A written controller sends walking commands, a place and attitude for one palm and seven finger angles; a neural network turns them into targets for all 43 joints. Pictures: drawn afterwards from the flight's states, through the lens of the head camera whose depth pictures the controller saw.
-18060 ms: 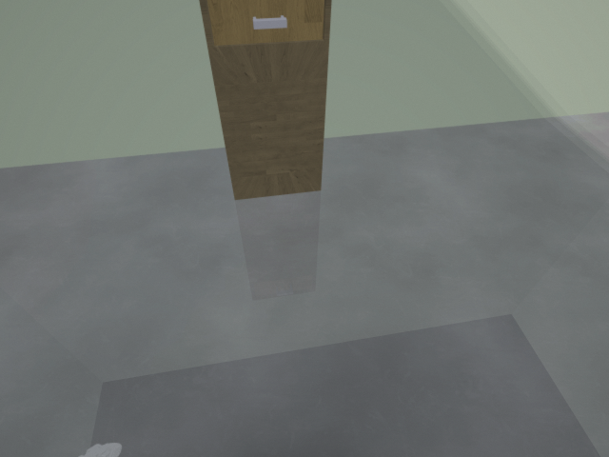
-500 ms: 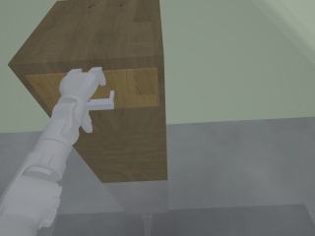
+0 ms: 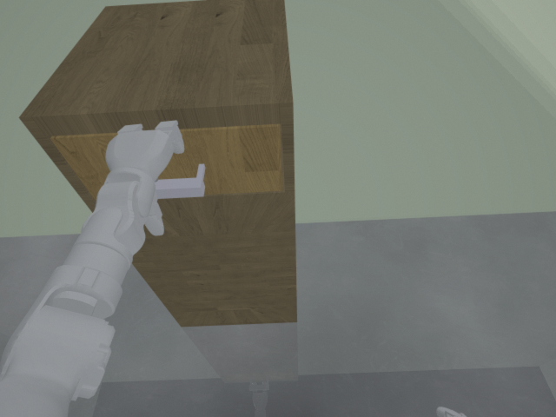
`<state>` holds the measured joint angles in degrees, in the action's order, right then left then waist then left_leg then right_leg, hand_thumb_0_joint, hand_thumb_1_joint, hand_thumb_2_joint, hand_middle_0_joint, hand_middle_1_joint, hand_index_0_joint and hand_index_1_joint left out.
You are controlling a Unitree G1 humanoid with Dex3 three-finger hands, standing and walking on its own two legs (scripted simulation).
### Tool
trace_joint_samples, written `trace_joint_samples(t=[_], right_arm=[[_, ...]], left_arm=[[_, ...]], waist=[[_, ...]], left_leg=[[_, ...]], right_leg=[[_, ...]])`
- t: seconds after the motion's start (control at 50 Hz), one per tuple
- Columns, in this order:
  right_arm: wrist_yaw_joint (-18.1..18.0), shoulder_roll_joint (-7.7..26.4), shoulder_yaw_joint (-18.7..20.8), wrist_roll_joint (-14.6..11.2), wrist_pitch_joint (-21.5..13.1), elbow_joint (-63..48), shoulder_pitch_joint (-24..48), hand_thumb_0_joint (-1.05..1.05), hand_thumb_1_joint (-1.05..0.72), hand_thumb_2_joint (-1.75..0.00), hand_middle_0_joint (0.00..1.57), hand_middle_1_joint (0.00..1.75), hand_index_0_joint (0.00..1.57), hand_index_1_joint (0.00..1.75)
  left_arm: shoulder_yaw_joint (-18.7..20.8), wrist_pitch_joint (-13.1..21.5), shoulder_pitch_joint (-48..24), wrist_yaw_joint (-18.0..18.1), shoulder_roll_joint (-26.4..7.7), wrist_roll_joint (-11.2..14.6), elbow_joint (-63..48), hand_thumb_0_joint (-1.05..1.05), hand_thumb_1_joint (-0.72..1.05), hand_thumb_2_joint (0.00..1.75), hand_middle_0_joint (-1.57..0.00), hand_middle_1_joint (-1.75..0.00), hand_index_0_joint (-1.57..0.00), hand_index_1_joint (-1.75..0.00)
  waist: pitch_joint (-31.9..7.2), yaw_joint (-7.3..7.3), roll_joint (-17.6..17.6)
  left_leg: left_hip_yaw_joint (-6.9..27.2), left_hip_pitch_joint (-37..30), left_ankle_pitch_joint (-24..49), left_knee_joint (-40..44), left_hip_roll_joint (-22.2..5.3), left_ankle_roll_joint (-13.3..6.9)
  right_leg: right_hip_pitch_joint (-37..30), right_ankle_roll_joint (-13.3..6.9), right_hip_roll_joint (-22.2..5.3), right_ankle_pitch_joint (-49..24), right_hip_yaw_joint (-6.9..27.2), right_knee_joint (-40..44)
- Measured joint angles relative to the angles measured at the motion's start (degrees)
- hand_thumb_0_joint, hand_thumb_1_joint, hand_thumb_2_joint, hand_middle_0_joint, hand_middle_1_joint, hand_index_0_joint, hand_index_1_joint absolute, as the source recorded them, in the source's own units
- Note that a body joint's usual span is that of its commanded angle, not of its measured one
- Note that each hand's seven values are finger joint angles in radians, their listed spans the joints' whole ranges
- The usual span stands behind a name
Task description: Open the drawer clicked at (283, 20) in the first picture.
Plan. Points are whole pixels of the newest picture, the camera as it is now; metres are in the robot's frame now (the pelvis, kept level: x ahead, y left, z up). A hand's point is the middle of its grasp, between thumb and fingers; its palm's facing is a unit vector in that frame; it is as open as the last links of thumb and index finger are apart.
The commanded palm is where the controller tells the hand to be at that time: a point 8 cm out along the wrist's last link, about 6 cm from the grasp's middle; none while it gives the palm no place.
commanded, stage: re-aim the fingers above the handle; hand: left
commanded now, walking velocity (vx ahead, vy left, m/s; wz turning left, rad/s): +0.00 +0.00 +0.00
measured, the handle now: (174, 179) +0.50 +0.20 +0.05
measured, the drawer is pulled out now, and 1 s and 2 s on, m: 0.00 0.00 0.00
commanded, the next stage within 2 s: lower the fingers behind the handle in 1.00 s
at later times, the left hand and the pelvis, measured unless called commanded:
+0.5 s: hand (157, 182) +0.44 +0.20 +0.10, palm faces -0.05 -0.04 -1.00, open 13.8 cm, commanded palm +0.42 +0.20 +0.17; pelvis +0.00 +0.00 +0.00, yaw +1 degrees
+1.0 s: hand (157, 188) +0.43 +0.20 +0.10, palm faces -0.02 -0.05 -1.00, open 13.8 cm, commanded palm +0.42 +0.21 +0.17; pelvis +0.00 +0.00 +0.00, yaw +1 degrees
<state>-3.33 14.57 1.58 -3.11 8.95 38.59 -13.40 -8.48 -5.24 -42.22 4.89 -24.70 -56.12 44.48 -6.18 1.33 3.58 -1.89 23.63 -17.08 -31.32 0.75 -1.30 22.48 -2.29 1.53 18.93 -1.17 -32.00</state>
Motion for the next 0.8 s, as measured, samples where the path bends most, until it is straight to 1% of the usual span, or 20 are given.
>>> trace_joint_samples(t=[0.04,0.1,0.16,0.22,0.32,0.36,0.42,0.48,0.52,0.56,0.62,0.7,0.74,0.8], right_arm=[[0.0,0.0,0.1,0.0,0.0,-0.3,-0.2,0.01,-0.91,-0.89,0.21,0.3,0.2,0.3],[0.1,0.0,0.4,0.2,0.2,-0.5,-0.6,0.01,-0.91,-0.89,0.21,0.3,0.2,0.3],[0.3,0.2,0.7,0.4,0.3,-0.3,-0.7,0.01,-0.91,-0.89,0.21,0.3,0.2,0.3],[0.3,0.2,0.5,0.4,0.6,0.1,-0.3,0.01,-0.91,-0.89,0.21,0.3,0.2,0.3],[0.3,0.0,0.2,0.3,0.7,0.3,0.0,0.01,-0.91,-0.89,0.2,0.3,0.2,0.3],[0.3,0.0,0.3,0.2,0.6,0.2,-0.3,0.01,-0.91,-0.89,0.2,0.3,0.2,0.3],[0.1,0.1,0.4,0.0,0.5,0.2,-0.7,0.01,-0.91,-0.89,0.21,0.3,0.2,0.3],[-0.1,0.2,0.5,0.1,0.4,0.3,-1.1,0.01,-0.91,-0.89,0.21,0.3,0.2,0.3],[-0.1,0.2,0.6,0.2,0.4,0.4,-1.2,0.01,-0.91,-0.89,0.21,0.3,0.2,0.3],[0.0,0.2,0.7,0.3,0.3,0.4,-1.3,0.01,-0.91,-0.89,0.2,0.3,0.2,0.3],[0.3,0.2,0.6,0.5,0.4,0.5,-1.2,0.01,-0.91,-0.89,0.2,0.3,0.2,0.3],[0.4,0.1,0.3,0.5,0.6,0.5,-1.1,0.01,-0.91,-0.89,0.2,0.3,0.2,0.3],[0.4,0.0,0.3,0.4,0.6,0.2,-1.3,0.01,-0.91,-0.89,0.2,0.3,0.2,0.3],[0.5,0.1,0.6,0.2,0.7,-0.1,-2.0,0.01,-0.91,-0.89,0.2,0.3,0.2,0.3]], left_arm=[[-0.7,-0.1,0.0,-1.0,0.0,0.3,-0.4,0.0,-0.49,0.3,-0.32,-1.2,-0.32,-1.2],[-1.2,1.0,1.0,-2.1,0.4,0.8,-2.8,0.0,-0.49,0.3,-0.32,-1.2,-0.32,-1.2],[-1.5,2.2,2.2,-1.7,1.2,1.0,-5.1,0.0,-0.49,0.3,-0.32,-1.2,-0.32,-1.2],[-0.5,2.8,2.9,-0.5,1.5,0.7,-5.7,0.0,-0.49,0.3,-0.32,-1.2,-0.32,-1.2],[0.6,0.6,2.7,0.7,0.4,-0.1,-4.0,0.0,-0.49,0.3,-0.32,-1.2,-0.32,-1.2],[0.0,-0.6,2.4,0.2,-0.1,0.2,-3.5,0.0,-0.49,0.3,-0.32,-1.2,-0.32,-1.2],[-1.0,-0.9,1.7,-1.3,-0.3,0.8,-3.2,0.0,-0.49,0.3,-0.32,-1.2,-0.32,-1.2],[-1.9,0.2,1.1,-2.4,0.0,1.3,-3.4,0.0,-0.49,0.3,-0.32,-1.2,-0.32,-1.2],[-2.0,1.4,0.8,-2.5,0.4,1.3,-3.5,0.0,-0.49,0.3,-0.32,-1.2,-0.32,-1.2],[-1.6,2.5,0.8,-2.0,0.9,1.1,-3.8,0.0,-0.49,0.3,-0.32,-1.2,-0.32,-1.2],[-0.6,3.0,0.6,-0.4,1.4,0.5,-3.2,0.0,-0.49,0.3,-0.32,-1.2,-0.32,-1.2],[1.3,1.5,0.6,1.1,0.7,-0.4,-1.3,0.0,-0.49,0.3,-0.32,-1.2,-0.32,-1.2],[1.9,0.6,1.1,1.0,0.0,-0.4,-1.3,0.0,-0.49,0.3,-0.32,-1.2,-0.32,-1.2],[1.7,-0.5,2.8,-0.3,-0.7,0.4,-3.4,0.0,-0.49,0.3,-0.32,-1.2,-0.32,-1.2]], waist=[[0.1,-0.2,0.0],[0.0,-0.49,0.0],[0.1,-0.78,0.0],[0.0,-0.76,-0.1],[0.1,-0.46,-0.1],[0.2,-0.43,0.0],[0.4,-0.47,0.1],[0.5,-0.46,0.0],[0.5,-0.44,-0.1],[0.4,-0.38,-0.2],[0.1,-0.21,-0.1],[-0.1,0.21,0.0],[-0.1,0.29,0.2],[-0.2,0.12,0.4]], left_leg=[[0.2,0.0,0.0,-0.1,0.1,0.0],[0.4,0.0,-0.2,-0.2,0.2,-0.1],[0.5,-0.1,-0.4,-0.4,0.2,-0.1],[0.2,-0.2,-0.6,-0.5,0.2,-0.1],[-0.1,-0.1,-0.5,-0.4,0.1,-0.1],[0.1,-0.2,-0.4,-0.4,0.1,-0.1],[0.5,-0.2,-0.3,-0.4,0.2,-0.2],[0.7,-0.1,-0.3,-0.5,0.3,-0.2],[0.7,0.1,-0.4,-0.7,0.3,-0.2],[0.6,0.4,-0.5,-0.8,0.3,-0.2],[0.2,0.7,-0.6,-1.1,0.2,-0.2],[-0.4,0.8,-0.6,-0.9,0.0,-0.2],[-0.6,0.6,-0.5,-0.7,-0.1,-0.2],[-0.5,0.1,-0.4,-0.2,-0.2,-0.2]], right_leg=[[-0.1,0.0,-0.1,0.1,-0.2,0.0],[-0.3,0.0,-0.2,0.2,-0.4,0.1],[-0.4,0.1,-0.2,0.4,-0.4,-0.1],[-0.4,0.1,-0.2,0.5,-0.2,-0.3],[-0.2,0.1,-0.1,0.4,0.1,-0.2],[-0.4,0.1,-0.1,0.3,-0.1,0.0],[-0.6,0.1,-0.2,0.2,-0.4,0.2],[-0.7,0.2,-0.3,0.3,-0.7,0.2],[-0.5,0.2,-0.3,0.3,-0.7,0.0],[-0.2,0.2,-0.3,0.4,-0.6,-0.2],[0.4,0.2,-0.2,0.4,-0.2,-0.6],[0.8,0.2,0.0,0.3,0.4,-0.7],[0.7,0.2,0.1,0.2,0.6,-0.4],[0.0,0.2,0.2,-0.1,0.5,0.2]])
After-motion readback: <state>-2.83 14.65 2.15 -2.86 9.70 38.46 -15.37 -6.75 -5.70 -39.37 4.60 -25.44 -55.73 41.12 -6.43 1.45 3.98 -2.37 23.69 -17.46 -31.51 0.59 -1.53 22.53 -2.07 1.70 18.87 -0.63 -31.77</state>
